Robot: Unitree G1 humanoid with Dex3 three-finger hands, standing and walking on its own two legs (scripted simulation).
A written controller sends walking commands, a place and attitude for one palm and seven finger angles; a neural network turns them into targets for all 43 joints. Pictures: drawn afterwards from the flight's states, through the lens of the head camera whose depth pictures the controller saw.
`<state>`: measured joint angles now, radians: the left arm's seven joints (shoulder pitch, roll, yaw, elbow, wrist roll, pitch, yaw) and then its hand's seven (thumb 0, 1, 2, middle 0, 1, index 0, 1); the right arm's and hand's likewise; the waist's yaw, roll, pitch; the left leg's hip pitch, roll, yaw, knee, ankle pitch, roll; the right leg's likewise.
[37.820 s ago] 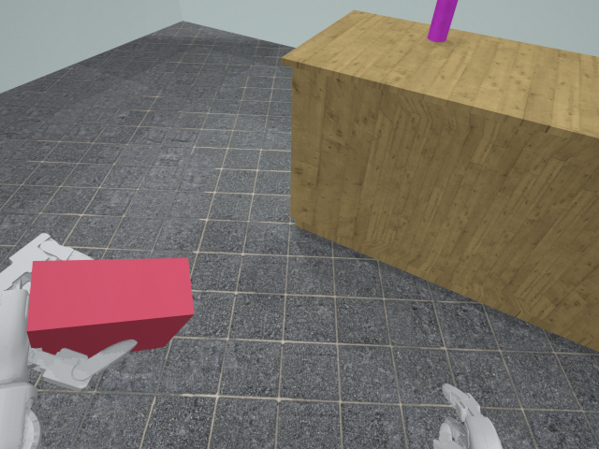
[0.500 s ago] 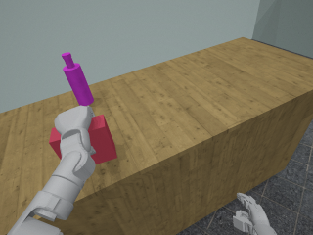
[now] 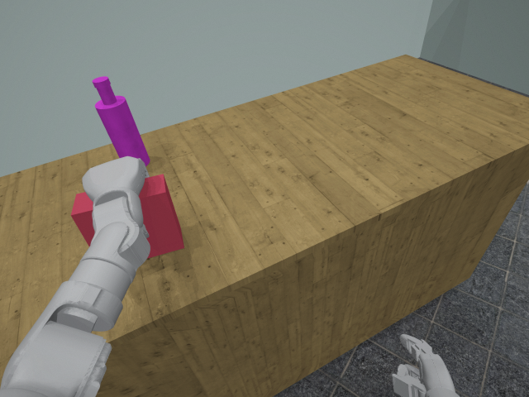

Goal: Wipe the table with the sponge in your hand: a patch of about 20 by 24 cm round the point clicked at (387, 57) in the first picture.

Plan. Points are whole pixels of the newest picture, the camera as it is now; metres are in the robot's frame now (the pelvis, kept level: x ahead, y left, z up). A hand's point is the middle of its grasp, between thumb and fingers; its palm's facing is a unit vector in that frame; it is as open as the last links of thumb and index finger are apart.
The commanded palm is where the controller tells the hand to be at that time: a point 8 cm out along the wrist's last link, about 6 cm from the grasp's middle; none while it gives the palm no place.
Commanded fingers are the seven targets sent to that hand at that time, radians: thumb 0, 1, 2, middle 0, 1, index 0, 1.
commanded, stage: wipe forward along the third lane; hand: left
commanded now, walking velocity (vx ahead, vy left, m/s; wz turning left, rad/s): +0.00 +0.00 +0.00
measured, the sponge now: (137, 231) +0.37 +0.26 +0.08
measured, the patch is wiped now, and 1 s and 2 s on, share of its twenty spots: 0.80 0.90 0.90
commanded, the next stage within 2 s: wipe back along the third lane in 0.60 s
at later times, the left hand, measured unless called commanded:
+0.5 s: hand (124, 187) +0.42 +0.28 +0.13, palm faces -0.04 -0.04 -1.00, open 10.1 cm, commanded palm +0.41 +0.29 +0.16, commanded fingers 0.00 0.10 1.30 -1.20 -1.60 -1.20 -1.60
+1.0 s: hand (121, 186) +0.43 +0.29 +0.13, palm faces +0.04 -0.04 -1.00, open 10.1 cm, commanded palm +0.39 +0.28 +0.16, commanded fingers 0.00 0.10 1.30 -1.20 -1.60 -1.20 -1.60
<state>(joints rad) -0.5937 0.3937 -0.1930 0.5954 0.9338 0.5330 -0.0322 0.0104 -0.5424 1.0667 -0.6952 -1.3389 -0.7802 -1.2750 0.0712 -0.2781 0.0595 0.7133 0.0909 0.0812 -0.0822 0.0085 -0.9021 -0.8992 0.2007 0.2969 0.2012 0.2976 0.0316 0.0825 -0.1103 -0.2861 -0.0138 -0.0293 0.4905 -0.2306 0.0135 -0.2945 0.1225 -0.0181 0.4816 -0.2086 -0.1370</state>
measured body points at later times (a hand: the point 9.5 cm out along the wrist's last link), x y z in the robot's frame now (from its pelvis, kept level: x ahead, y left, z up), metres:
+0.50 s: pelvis +0.01 +0.02 +0.00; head +0.01 -0.01 +0.45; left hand +0.42 +0.28 +0.19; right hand +0.14 -0.24 -0.12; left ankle +0.02 +0.14 -0.73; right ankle +0.02 -0.03 -0.73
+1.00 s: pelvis +0.03 +0.06 +0.01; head +0.01 +0.03 +0.46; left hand +0.42 +0.29 +0.18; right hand +0.19 -0.18 -0.11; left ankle +0.02 +0.14 -0.73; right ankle +0.02 -0.02 -0.73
